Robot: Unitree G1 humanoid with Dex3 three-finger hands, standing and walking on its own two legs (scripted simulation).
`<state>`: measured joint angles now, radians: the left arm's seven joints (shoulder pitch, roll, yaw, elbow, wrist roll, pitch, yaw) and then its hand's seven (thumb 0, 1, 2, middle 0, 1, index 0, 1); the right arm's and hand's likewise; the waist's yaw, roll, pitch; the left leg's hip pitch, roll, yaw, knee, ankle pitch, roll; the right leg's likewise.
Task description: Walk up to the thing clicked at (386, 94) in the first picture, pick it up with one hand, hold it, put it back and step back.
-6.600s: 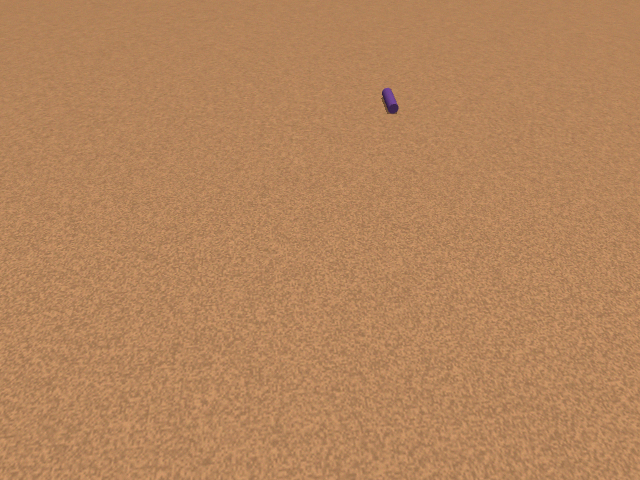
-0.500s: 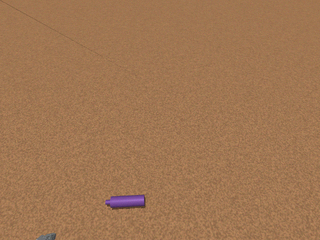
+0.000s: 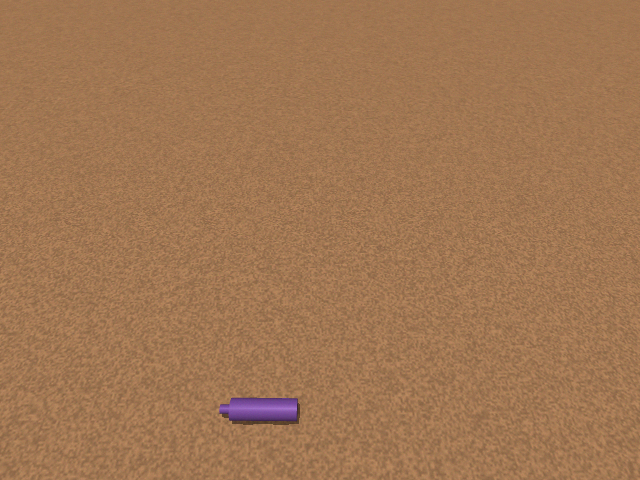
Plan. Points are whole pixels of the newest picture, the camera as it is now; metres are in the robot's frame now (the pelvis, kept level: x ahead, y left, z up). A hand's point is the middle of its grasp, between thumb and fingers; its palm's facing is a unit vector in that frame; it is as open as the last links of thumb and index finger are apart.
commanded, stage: walk up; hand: left
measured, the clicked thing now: (258, 409) +0.43 +0.17 -0.74
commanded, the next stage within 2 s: none
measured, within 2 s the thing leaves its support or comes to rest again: neither
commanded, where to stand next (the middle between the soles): +0.10 -0.06 m, yaw +3 degrees
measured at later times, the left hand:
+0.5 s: hand out of the picture +0.11 +0.25 -0.15, palm faces +0.02 -0.94 -0.33, open 7.4 cm
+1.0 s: hand out of the picture +0.09 +0.26 -0.15, palm faces +0.03 -0.95 -0.31, open 7.4 cm
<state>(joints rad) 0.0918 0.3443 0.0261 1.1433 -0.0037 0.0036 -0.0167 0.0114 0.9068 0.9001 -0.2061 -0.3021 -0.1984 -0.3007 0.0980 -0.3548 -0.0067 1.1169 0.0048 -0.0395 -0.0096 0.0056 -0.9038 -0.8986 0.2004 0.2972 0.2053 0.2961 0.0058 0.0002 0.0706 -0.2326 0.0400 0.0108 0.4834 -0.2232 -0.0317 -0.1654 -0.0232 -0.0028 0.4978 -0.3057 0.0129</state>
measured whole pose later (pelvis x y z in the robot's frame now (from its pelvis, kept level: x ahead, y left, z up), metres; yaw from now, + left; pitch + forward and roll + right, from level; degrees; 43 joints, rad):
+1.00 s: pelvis +0.01 +0.00 +0.00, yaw +1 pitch -2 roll +1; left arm 0.09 0.36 0.07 1.10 0.03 0.03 -0.04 0.01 0.91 0.90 -0.21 -0.30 -0.20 -0.30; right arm 0.11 -0.34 -0.03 1.09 -0.01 -0.04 -0.01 0.00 -0.90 -0.90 0.20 0.30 0.21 0.30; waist 0.01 -0.03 0.04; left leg -0.18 0.03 0.00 0.42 -0.21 -0.01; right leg -0.14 -0.03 -0.02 0.51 -0.39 -0.01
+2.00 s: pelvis +0.02 -0.05 -0.04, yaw +6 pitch -2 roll +0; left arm 0.18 0.43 0.10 0.86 0.02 0.01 -0.04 0.01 0.91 0.90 -0.21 -0.30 -0.20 -0.30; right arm 0.27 -0.45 -0.07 0.86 -0.01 -0.04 -0.06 0.00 -0.90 -0.90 0.20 0.30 0.21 0.30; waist -0.01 -0.01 0.16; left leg -0.35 0.13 -0.06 0.91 -0.48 -0.03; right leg -0.42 -0.02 -0.02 0.86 -0.39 -0.02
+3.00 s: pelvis +0.00 +0.02 -0.01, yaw +4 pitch -3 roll +0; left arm 0.27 0.38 0.04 0.99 0.00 0.01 -0.01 0.01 0.91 0.90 -0.21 -0.30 -0.20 -0.30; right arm 0.21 -0.39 -0.06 0.94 -0.02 -0.05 -0.01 0.01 -0.91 -0.90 0.20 0.30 0.20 0.30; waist 0.01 -0.06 0.09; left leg -0.27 -0.02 0.04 0.62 -0.30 0.04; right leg -0.33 0.01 0.08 0.81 -0.49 -0.02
